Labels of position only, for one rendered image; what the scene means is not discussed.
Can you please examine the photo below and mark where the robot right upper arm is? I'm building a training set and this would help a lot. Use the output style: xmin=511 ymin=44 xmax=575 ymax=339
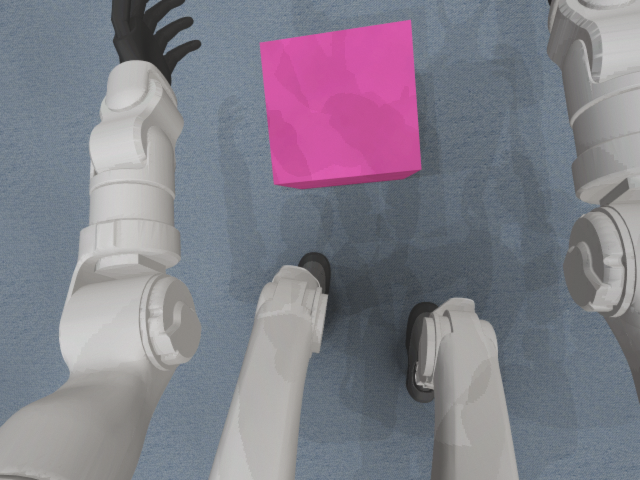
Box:
xmin=563 ymin=203 xmax=640 ymax=403

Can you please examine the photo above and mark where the right robot foot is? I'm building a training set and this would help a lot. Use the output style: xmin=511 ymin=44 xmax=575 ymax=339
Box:
xmin=405 ymin=302 xmax=438 ymax=403

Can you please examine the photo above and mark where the robot left shin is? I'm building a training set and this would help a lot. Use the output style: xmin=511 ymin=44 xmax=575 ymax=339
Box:
xmin=254 ymin=265 xmax=320 ymax=320

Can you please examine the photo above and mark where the carton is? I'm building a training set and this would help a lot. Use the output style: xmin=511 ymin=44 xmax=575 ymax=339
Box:
xmin=260 ymin=20 xmax=422 ymax=189

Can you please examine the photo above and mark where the robot left hand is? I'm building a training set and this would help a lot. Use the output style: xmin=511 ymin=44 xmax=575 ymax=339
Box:
xmin=111 ymin=0 xmax=201 ymax=86

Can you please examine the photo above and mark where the left robot forearm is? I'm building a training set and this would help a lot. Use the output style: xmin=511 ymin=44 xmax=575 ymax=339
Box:
xmin=59 ymin=60 xmax=184 ymax=362

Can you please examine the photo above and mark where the robot left upper arm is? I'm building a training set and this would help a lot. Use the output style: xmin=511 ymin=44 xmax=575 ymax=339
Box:
xmin=0 ymin=273 xmax=201 ymax=480

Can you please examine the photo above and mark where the right robot forearm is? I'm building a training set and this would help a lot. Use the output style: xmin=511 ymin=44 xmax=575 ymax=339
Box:
xmin=547 ymin=0 xmax=640 ymax=206

